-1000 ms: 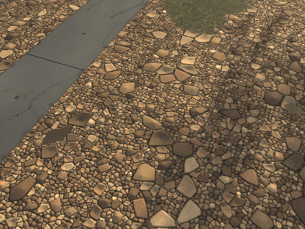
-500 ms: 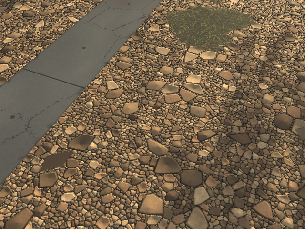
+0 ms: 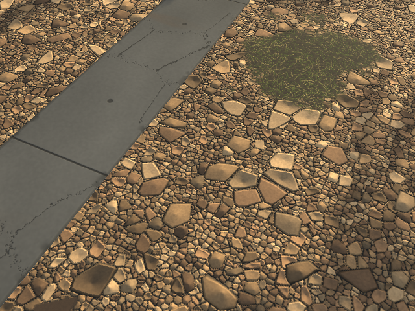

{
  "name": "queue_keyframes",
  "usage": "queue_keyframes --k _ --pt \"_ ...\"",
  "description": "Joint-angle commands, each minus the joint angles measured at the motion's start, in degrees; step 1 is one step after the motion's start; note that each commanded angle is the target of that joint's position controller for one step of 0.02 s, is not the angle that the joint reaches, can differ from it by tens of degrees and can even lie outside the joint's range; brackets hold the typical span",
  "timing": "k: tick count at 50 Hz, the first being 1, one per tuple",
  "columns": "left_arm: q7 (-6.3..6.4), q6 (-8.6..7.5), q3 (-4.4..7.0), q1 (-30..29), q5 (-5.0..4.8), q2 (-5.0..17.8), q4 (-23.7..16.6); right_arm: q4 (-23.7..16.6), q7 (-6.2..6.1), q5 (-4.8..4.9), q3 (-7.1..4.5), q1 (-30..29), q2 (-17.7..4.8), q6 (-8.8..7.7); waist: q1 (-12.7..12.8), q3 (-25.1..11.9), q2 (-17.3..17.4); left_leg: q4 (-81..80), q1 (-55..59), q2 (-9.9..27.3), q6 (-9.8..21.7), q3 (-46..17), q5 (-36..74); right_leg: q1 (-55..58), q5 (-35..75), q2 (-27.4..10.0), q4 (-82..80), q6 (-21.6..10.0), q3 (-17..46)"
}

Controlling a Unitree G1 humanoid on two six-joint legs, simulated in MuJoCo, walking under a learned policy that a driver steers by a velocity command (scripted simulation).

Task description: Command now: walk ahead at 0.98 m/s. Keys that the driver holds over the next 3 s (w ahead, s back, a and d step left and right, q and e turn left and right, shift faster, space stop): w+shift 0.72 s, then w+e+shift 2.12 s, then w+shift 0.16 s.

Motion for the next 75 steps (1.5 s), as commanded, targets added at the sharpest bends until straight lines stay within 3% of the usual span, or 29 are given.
queue_keyframes --k 1,6,9,12,13,14,15,16,18,21,25,32,35,36,37,38,39,42,45,48,54,57,58,59,60,62,65,73,75 --pt "-0.12 -2.32 -0.34 -1.32 -0.73 3.06 -3.29 -5.51 1.03 -0.84 0.80 -4.34 -0.96 0.87 -2.44 8.10 -2.29 -7.25 -9.12 3.46 -1.95 2.35 5.97 -6.30 -1.35 -14.17 -20.56 -6.17 15.27" --pt "-0.14 -3.48 -0.69 5.06 -2.28 4.89 -2.21 -9.92 1.88 0.71 2.22 -16.77 -0.66 -0.10 0.98 9.87 -2.07 -34.00 4.46 -0.90 -0.76 9.69 25.59 -4.82 27.66 -12.65 -25.86 -3.64 7.29" --pt "0.54 -2.87 -0.50 7.13 -1.43 8.08 -1.75 -10.27 0.94 0.58 1.46 -16.92 -3.83 -0.10 0.46 5.26 -4.03 -39.66 5.44 -5.87 1.30 12.09 21.59 12.87 56.15 -14.61 -18.92 -1.86 4.71" --pt "2.24 -0.39 0.50 5.77 1.14 11.98 -1.45 -5.20 -1.08 0.65 -0.83 2.67 -8.84 0.11 -9.80 -7.70 -9.19 -39.53 24.17 -10.59 3.74 10.25 7.68 18.04 73.47 -17.36 9.84 -1.01 4.17" --pt "2.45 0.19 0.63 3.32 1.39 11.67 -2.02 -1.85 -2.08 0.10 -2.06 14.02 -11.20 0.36 -15.36 -11.99 -8.66 -40.57 36.51 -7.33 5.09 7.62 4.57 10.63 63.65 -15.63 26.46 -0.96 3.11" --pt "1.50 -0.13 -0.74 4.81 0.48 4.56 -4.27 -0.77 -2.97 -1.45 -3.61 20.09 -16.34 0.54 -13.55 -17.72 1.66 -38.91 51.50 6.69 8.11 -9.50 -11.22 -7.49 27.86 -9.09 50.37 -0.73 3.15" --pt "0.33 -1.40 -1.55 10.95 -3.09 0.88 -5.82 -0.52 -1.72 -1.53 -4.20 17.55 -17.19 0.46 -7.09 -25.43 16.31 -51.08 61.97 17.85 15.31 -43.81 -18.72 -25.90 -11.45 -0.21 66.92 0.46 10.98" --pt "1.11 -1.61 -0.87 2.97 -2.52 5.34 -7.28 -1.00 -0.94 -0.65 -3.87 11.38 -12.80 0.26 -6.88 -17.27 5.49 -54.63 56.18 13.87 12.62 -39.06 -19.09 -31.92 -5.25 -5.60 66.32 -1.41 13.10" --pt "0.74 -1.59 -1.23 -4.88 -1.33 4.11 -9.17 0.44 -0.65 -0.72 -2.31 7.07 -6.07 -0.85 -4.00 -4.45 -4.80 -57.09 38.14 10.05 9.62 -23.35 -7.32 -30.77 0.03 -9.80 58.64 -1.48 12.13" --pt "-1.16 0.99 -2.17 -5.21 0.95 0.40 -10.78 3.32 -1.25 0.35 -0.83 8.16 -2.84 -2.02 1.14 1.22 -1.04 -61.90 24.23 5.38 7.07 -13.53 -4.75 -26.81 -0.44 -12.90 52.07 0.50 11.79" --pt "-2.39 1.42 -3.07 -19.20 1.47 1.41 -17.11 4.13 -0.82 1.45 -0.98 11.16 -5.25 -3.39 0.10 8.05 -0.35 -68.44 19.66 1.10 6.54 -3.34 8.19 -32.32 9.76 -15.03 35.38 2.95 5.60" --pt "-2.21 0.67 -3.31 -26.88 0.39 3.99 -20.15 5.69 -1.43 1.99 -1.35 17.04 -10.46 -3.63 -1.45 4.43 2.25 -66.79 37.57 2.90 2.97 4.58 53.74 -18.25 21.67 -6.48 9.07 -0.85 -2.14" --pt "-0.13 0.92 -0.68 -3.81 0.38 9.29 -13.58 5.76 -3.33 -0.10 -2.22 14.62 -14.16 -1.03 10.51 -9.27 6.19 -35.14 39.10 4.53 1.26 5.96 66.81 4.42 9.30 -2.35 8.51 -3.26 -0.34" --pt "0.92 1.25 0.74 7.14 1.06 12.54 -10.74 4.86 -3.45 -0.58 -1.95 13.38 -12.29 -0.68 14.78 -14.49 4.97 -16.75 28.73 2.25 1.36 5.83 52.75 17.97 0.67 -8.58 11.16 -4.56 5.77" --pt "1.29 1.30 2.47 8.32 2.87 18.65 -10.25 2.21 -1.79 1.64 0.11 20.45 -1.66 -1.13 6.75 -21.82 -13.87 9.15 6.12 -7.37 -0.73 4.82 -0.46 34.76 -11.43 -26.12 7.89 -11.90 34.56" --pt "0.13 1.75 2.60 7.67 0.92 15.99 -9.71 1.34 -1.55 2.68 -0.61 18.49 -6.36 -2.48 7.60 -26.29 -13.58 16.84 -4.10 -10.82 0.03 -2.27 -13.04 37.90 -15.73 -27.27 -4.53 -14.55 56.14" --pt "-0.22 1.34 2.25 0.90 0.58 13.36 -9.59 -1.56 -1.95 2.31 -0.56 9.91 -7.04 -2.89 5.20 -13.47 -9.13 15.43 -10.87 -5.38 0.61 -2.06 -6.03 30.10 -10.57 -23.91 -5.96 -12.66 46.26" --pt "0.12 0.77 0.29 -1.98 -0.09 5.08 -7.33 -4.84 -1.20 -0.77 0.53 3.69 -4.48 -2.20 -0.89 -2.06 -0.70 3.62 -3.67 -0.55 -1.54 -1.57 -2.63 5.83 2.27 -16.19 -8.89 -9.46 30.44" --pt "0.73 -0.20 0.34 -0.50 -1.33 5.92 -6.44 -7.97 0.05 -2.19 1.29 -0.29 -3.11 -0.11 -3.08 2.52 -2.49 -5.88 -3.79 1.53 -5.42 0.05 -5.69 -3.46 0.82 -13.76 -13.79 -11.09 27.32" --pt "0.34 -0.86 1.06 -0.70 -1.21 7.82 -7.86 -13.17 0.73 -1.15 2.25 -12.15 -3.84 -0.15 -1.35 7.40 -2.64 -24.56 0.94 0.72 -8.02 3.07 7.43 -12.55 6.33 -10.27 -18.46 -10.29 23.01" --pt "-0.06 -0.61 2.75 3.65 -2.05 11.72 -8.52 -15.60 -0.36 0.43 1.62 -16.30 -7.47 -0.40 1.60 2.35 -4.28 -41.61 13.47 -4.17 -6.24 2.86 17.80 0.97 30.35 -11.60 -11.45 -4.83 23.63" --pt "0.08 -0.14 3.61 0.60 -1.04 15.14 -9.79 -10.35 -2.92 0.15 -1.31 6.24 -13.34 -1.05 -9.94 -11.74 -3.61 -40.13 39.39 -3.43 -4.42 2.10 4.60 -2.70 39.18 -7.75 20.67 -1.66 21.92" --pt "0.01 -0.52 1.78 -0.04 -0.71 7.82 -11.99 -9.20 -4.12 -1.67 -2.60 18.17 -17.76 -1.10 -13.20 -20.75 3.46 -40.01 52.29 10.15 -3.66 -11.77 -16.25 -11.99 16.20 -4.48 41.29 -1.77 18.76" --pt "0.05 -0.45 0.27 6.81 -4.31 2.24 -15.97 -9.90 -3.37 -2.81 -3.46 13.07 -21.68 -0.80 -4.91 -27.11 24.32 -54.88 59.25 23.68 1.35 -45.67 -29.12 -27.80 -12.95 0.61 56.41 -0.48 13.87" --pt "0.84 0.65 0.32 3.98 -2.67 6.36 -14.31 -11.15 -2.79 -2.18 -3.26 7.06 -16.08 -0.27 -4.23 -19.15 14.86 -56.80 52.38 21.29 2.37 -44.69 -35.50 -34.17 -8.08 -4.80 60.74 -1.28 12.98" --pt "-0.12 1.80 0.50 -4.09 -0.99 6.85 -14.42 -10.28 -2.42 -1.78 -1.40 3.51 -7.86 -0.24 -4.43 -5.74 1.34 -56.28 38.01 15.88 1.26 -23.68 -16.29 -34.01 -1.52 -9.26 56.01 -0.49 11.15" --pt "-2.10 4.34 -0.16 -8.81 0.47 3.37 -17.66 -5.59 -2.09 -0.33 -0.61 7.08 -5.35 -1.49 -1.71 -0.72 3.99 -58.06 30.52 11.95 -1.09 -7.77 0.62 -33.67 -1.11 -12.71 53.14 0.20 10.41" --pt "-5.27 5.30 -2.12 -25.02 0.27 3.91 -26.48 -3.00 -2.04 0.66 -1.16 7.22 -8.79 -3.21 0.58 7.06 0.56 -65.59 27.02 6.39 -4.17 17.92 28.14 -28.77 16.31 -10.40 26.70 -2.03 -0.52" --pt "-5.21 5.08 -1.99 -25.05 0.15 4.87 -26.07 -2.66 -2.62 0.75 -1.56 10.50 -11.41 -2.63 0.98 5.17 1.33 -60.15 32.36 6.43 -5.10 20.08 53.72 -22.77 15.43 -5.90 22.27 -3.90 -5.04"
